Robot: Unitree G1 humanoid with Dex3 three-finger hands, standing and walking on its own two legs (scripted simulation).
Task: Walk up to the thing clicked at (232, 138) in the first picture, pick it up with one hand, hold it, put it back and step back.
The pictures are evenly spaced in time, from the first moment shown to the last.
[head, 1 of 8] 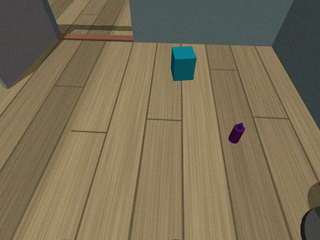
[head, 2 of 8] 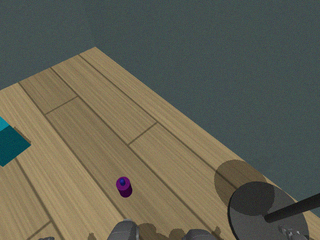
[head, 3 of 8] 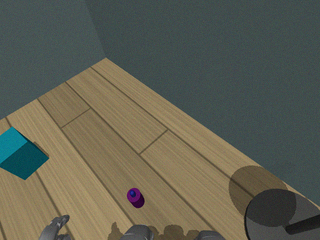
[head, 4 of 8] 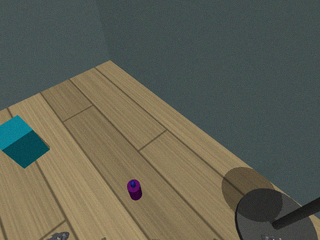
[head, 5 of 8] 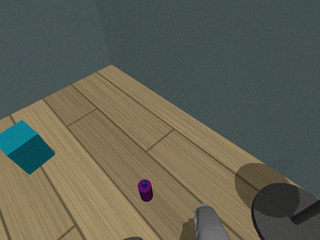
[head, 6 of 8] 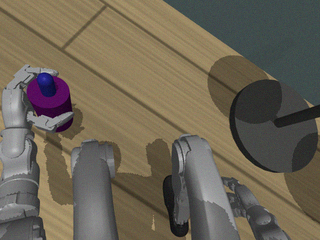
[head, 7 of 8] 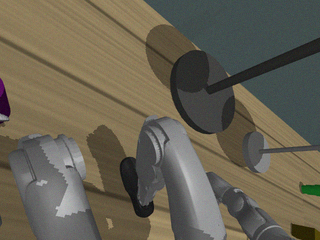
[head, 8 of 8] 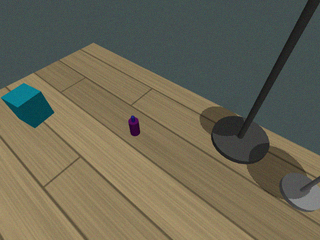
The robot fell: no
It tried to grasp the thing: yes
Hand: left
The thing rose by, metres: 0.69
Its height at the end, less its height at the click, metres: +0.00
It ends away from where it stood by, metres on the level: 0.01
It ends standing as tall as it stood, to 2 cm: yes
